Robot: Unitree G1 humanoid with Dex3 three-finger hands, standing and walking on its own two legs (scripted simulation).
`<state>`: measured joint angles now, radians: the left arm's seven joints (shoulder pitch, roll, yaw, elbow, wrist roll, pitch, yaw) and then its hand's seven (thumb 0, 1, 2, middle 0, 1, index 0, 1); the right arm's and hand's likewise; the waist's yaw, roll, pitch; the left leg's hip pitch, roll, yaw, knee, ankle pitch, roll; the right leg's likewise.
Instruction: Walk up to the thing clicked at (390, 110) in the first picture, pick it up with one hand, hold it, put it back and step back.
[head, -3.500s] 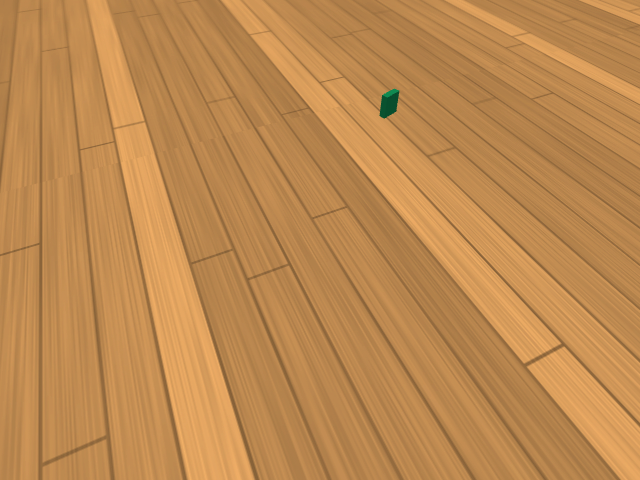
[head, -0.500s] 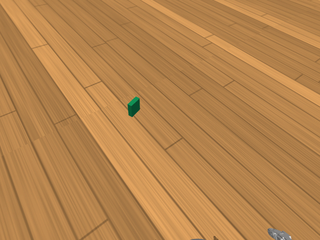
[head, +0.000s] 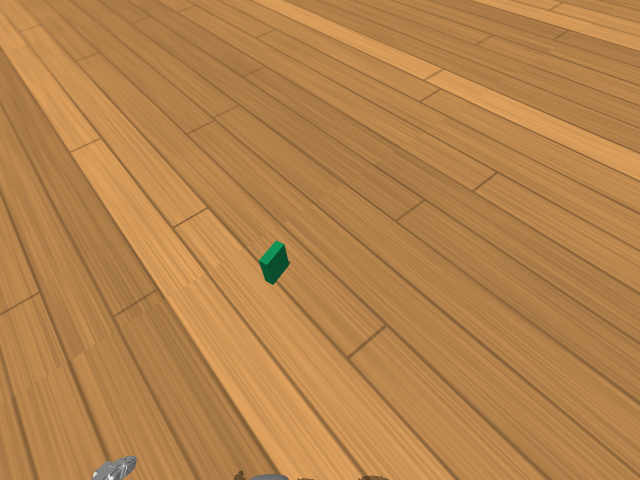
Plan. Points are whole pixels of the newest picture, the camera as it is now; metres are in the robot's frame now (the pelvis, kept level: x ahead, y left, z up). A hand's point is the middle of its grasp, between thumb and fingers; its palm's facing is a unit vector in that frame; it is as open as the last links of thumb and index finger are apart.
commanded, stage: walk up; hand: left
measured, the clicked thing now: (274, 262) +0.92 +0.25 -0.71
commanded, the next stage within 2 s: none
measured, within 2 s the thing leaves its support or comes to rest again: neither
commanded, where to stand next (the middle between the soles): +0.58 +0.07 m, yaw +0 degrees
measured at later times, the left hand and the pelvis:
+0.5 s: hand (113, 447) +0.20 +0.34 -0.16, palm faces +0.00 -0.94 -0.34, open 7.4 cm; pelvis +0.18 +0.07 -0.01, yaw +2 degrees
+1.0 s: hand (167, 301) +0.42 +0.30 -0.12, palm faces -0.02 -0.91 -0.41, open 7.4 cm; pelvis +0.33 +0.04 -0.01, yaw -1 degrees
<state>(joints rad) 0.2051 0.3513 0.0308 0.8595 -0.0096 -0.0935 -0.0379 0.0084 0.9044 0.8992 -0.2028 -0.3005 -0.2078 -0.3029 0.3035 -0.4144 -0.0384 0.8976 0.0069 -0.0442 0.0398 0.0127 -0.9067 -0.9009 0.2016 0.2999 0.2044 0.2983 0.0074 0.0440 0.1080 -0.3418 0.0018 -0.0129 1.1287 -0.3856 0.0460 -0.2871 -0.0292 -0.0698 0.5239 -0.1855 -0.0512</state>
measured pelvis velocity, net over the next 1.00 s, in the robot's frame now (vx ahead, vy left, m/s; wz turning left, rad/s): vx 0.33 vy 0.04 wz -0.02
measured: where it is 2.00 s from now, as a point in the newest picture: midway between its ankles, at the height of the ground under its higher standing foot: (325, 387)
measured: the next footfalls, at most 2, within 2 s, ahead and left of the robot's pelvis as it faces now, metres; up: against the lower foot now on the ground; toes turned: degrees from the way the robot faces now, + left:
left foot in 0.36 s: +0.28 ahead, +0.18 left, +0.00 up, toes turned +6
right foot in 0.86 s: +0.45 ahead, -0.08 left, +0.00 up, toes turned -4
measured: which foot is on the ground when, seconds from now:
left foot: up 0.00-0.34, down 0.36-0.88, up 0.90-1.00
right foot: down 0.00-0.40, up 0.42-0.84, down 0.86-1.00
